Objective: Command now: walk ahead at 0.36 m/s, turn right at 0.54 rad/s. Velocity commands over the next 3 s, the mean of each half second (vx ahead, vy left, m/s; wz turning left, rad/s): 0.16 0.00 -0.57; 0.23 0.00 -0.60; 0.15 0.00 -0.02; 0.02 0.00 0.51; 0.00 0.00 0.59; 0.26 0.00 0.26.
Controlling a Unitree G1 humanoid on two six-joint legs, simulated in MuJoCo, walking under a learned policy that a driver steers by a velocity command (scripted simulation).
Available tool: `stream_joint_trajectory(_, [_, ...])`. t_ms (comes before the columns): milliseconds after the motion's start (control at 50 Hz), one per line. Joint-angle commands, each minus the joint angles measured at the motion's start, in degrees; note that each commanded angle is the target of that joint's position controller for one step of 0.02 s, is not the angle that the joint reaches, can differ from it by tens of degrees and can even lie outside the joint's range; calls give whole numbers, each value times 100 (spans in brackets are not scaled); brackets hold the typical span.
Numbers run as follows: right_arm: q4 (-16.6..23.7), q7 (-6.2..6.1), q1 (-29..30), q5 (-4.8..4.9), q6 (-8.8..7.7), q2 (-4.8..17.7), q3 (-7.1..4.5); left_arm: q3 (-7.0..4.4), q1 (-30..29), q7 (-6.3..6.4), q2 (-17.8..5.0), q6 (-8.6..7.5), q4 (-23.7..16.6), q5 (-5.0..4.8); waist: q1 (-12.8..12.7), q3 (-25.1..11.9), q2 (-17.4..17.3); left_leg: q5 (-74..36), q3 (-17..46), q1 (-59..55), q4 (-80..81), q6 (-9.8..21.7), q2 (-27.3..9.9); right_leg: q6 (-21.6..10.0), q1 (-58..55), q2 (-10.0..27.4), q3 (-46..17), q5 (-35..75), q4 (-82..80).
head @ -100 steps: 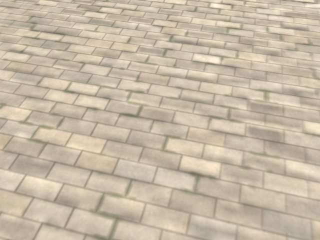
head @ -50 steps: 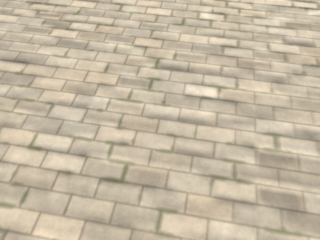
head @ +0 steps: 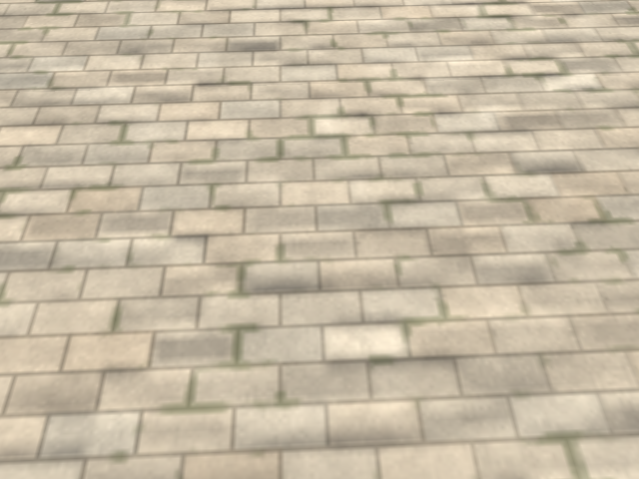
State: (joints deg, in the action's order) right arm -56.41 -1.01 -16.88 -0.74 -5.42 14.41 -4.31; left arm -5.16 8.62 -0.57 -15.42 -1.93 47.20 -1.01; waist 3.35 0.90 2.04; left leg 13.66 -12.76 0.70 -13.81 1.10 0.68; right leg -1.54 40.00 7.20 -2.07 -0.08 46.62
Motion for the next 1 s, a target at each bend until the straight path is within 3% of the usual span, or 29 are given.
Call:
stream_joint_trajectory(20, [422, -106, 361, 69, 29, 999, -183, 54, -516, -148, -46, -54, -548, 66, -62, 376, -435, -3089, 164, 400, 225, 718, -1540, -6, -385, -154, 448, 282, -694])
stream_joint_trajectory(80, [467, -148, 385, 212, 189, 1208, -252, -38, -385, -253, -296, 2, -740, 65, -241, 88, -689, -4331, 80, -145, -568, 552, -1685, -205, -785, -455, 673, -407, -978])
stream_joint_trajectory(120, [568, -171, 590, 294, 279, 1280, -289, -216, 491, -272, -663, 0, -602, 45, -741, -388, -694, -4936, 21, -192, -1905, 335, -1556, -466, -1819, -850, 843, -525, -1432])
stream_joint_trajectory(140, [587, -142, 537, 276, 281, 1162, -248, -372, 1119, -179, -985, -12, -452, 56, -1058, -744, -387, -4123, -73, 251, -3126, 36, -1244, -663, -2882, -994, 707, 364, -1992])
stream_joint_trajectory(160, [752, -85, 247, -47, 241, 589, -71, -480, 1257, -24, -1581, 16, -465, 90, -759, -1195, 899, -136, -51, 1850, -4964, -323, -741, -1057, -4375, 220, -904, 3001, -1668])
stream_joint_trajectory(180, [909, 2, -379, -79, 147, 371, 51, -455, 891, -43, -1881, -18, -799, 226, -277, -2277, 1387, 2969, 985, 3459, -6824, -600, 287, -2522, -5746, 1603, -3665, 3661, -1896])
stream_joint_trajectory(200, [884, 58, 109, 108, 97, 880, -64, -352, 933, -114, -1456, -9, -920, 181, -736, -2589, 292, 2570, 1835, 3645, -7009, -462, 3, -2313, -5511, 1386, -3339, 2795, -2280])
stream_joint_trajectory(220, [1054, 45, 562, 236, 101, 899, -70, -275, 584, -120, -1197, -40, -963, 117, -657, -1860, 152, 1990, 1758, 3896, -6726, -327, -169, -1993, -4855, 1090, -2610, 2021, -2414])
stream_joint_trajectory(240, [973, -42, 635, 160, 156, 828, -74, -228, 253, -92, -1007, -33, -970, 29, -460, -1235, -278, 1555, 1721, 3859, -6240, -336, -409, -1655, -4020, 759, -2100, 1429, -2553])
stream_joint_trajectory(260, [964, -117, 652, 77, 248, 924, -117, -177, 30, -48, -846, -3, -1016, 19, -323, -938, -145, 1305, 1750, 3608, -5827, -334, -537, -1515, -3302, 600, -1853, 1087, -2682])
stream_joint_trajectory(300, [996, -145, 563, 31, 397, 909, -149, -180, -84, -3, -886, 28, -1102, 165, -148, -847, 123, 1018, 1708, 3039, -5454, -328, -462, -1443, -2520, 358, -1687, 917, -2873])
stream_joint_trajectory(320, [1003, -159, 518, 16, 420, 822, -135, -199, -62, 25, -953, 23, -1121, 180, -122, -892, 162, 930, 1691, 2954, -5224, -360, -407, -1444, -2412, 292, -1588, 1071, -2869])
stream_joint_trajectory(380, [1097, -211, 709, -6, 459, 722, -99, -236, 59, 139, -1069, 67, -1158, 104, -196, -1018, 221, 668, 1771, 3104, -4530, -504, -293, -1391, -2521, 223, -1646, 815, -2803])
stream_joint_trajectory(440, [1208, -213, 985, 24, 497, 731, -90, -223, 4, 231, -1057, 176, -1242, 68, -294, -938, 372, 325, 1870, 3128, -3923, -587, -216, -1220, -2456, 75, -1861, -573, -2856])
stream_joint_trajectory(500, [1307, -178, 1184, 50, 455, 733, -81, -219, -3, 264, -1054, 247, -1288, 89, -391, -759, 555, 247, 1910, 2962, -3330, -595, -102, -1130, -2361, -20, -2123, -1327, -2872])
stream_joint_trajectory(560, [1359, -116, 1185, 84, 354, 769, -82, -215, 49, 259, -1038, 304, -1329, 95, -444, -762, 687, 446, 1915, 2655, -2769, -532, 20, -1105, -2532, -9, -2421, -977, -2669])
stream_joint_trajectory(600, [1359, -54, 1036, 111, 288, 799, -96, -202, 32, 257, -1026, 346, -1382, 66, -381, -795, 752, 444, 1866, 2308, -2160, -426, 89, -1038, -2674, -34, -2630, -478, -2458])
stream_joint_trajectory(620, [1304, -13, 773, 123, 259, 818, -113, -186, -34, 269, -1004, 375, -1422, 23, -221, -899, 704, 129, 1785, 1827, -1540, -329, 85, -928, -2560, -154, -2634, -861, -2373])
stream_joint_trajectory(640, [1226, 15, 502, 121, 249, 903, -159, -150, -58, 283, -922, 403, -1452, -7, -75, -870, 572, -249, 1786, 1148, -863, -182, -113, -715, -2129, -402, -2496, -1646, -2197])
stream_joint_trajectory(660, [1199, -4, 214, 24, 281, 1264, -247, -53, 142, 281, -569, 415, -1467, 14, -127, -1028, -338, 262, 2785, 239, -503, 244, -1295, -373, -1212, -923, -1839, -3142, -1091])
stream_joint_trajectory(680, [1174, -8, 153, -133, 340, 1658, -325, -58, 104, 251, -547, 347, -1673, -50, -255, -636, -1810, 1135, 4361, 166, 35, 1014, -2194, -184, 145, -1721, -596, -3558, 79])
stream_joint_trajectory(700, [1344, -8, 422, -165, 284, 1451, -296, -148, -61, 211, -974, 239, -1717, 40, -201, -276, -1653, 1823, 4743, 480, 200, 1265, -2401, -67, 552, -1150, -761, -3041, 886])
stream_joint_trajectory(720, [1454, -58, 671, -70, 260, 1197, -241, -218, -19, 172, -1145, 221, -1625, 43, -271, -170, -1345, 1905, 4180, 551, 170, 1047, -2134, 4, 566, -988, -712, -2545, 1192])
stream_joint_trajectory(760, [1503, -138, 731, 96, 248, 1002, -181, -214, 183, 131, -997, 248, -1460, 78, -270, -118, -1151, 1595, 3406, 345, 169, 696, -1718, 225, 703, -840, -482, -1979, 1684])
stream_joint_trajectory(800, [1473, -161, 447, 65, 208, 952, -148, -142, 65, 53, -739, 207, -1506, 30, -123, -22, -1015, 1145, 2813, 398, 318, 663, -1573, 315, 722, -708, -244, -1580, 1926])
stream_joint_trajectory(900, [1443, -93, -11, 31, 133, 1129, -210, -37, -450, -35, -512, 109, -1797, -19, 169, 101, -1041, 462, 2010, 177, 502, 785, -1634, 445, 638, -432, -27, -1006, 906])
stream_joint_trajectory(1000, [1412, 11, 13, 130, 139, 1393, -304, 31, -696, -173, -424, 82, -1921, -28, 177, 323, -1044, -182, 1241, 497, 380, 708, -1693, 266, -365, -372, 362, -1114, -403])
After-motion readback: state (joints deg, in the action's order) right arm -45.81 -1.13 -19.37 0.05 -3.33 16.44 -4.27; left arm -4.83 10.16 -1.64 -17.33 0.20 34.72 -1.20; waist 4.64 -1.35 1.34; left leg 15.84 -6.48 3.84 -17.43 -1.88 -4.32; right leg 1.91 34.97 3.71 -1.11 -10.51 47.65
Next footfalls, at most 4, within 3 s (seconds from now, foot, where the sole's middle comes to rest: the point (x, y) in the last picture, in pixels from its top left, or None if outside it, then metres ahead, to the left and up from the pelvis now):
0.14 right None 0.25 -0.13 -0.78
0.66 left None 0.30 0.08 -0.78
1.12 right None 0.29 -0.27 -0.78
1.64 left None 0.46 -0.11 -0.78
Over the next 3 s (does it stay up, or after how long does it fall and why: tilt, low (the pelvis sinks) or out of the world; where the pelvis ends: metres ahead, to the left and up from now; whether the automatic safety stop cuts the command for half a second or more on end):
stays up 0.51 -0.17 -0.01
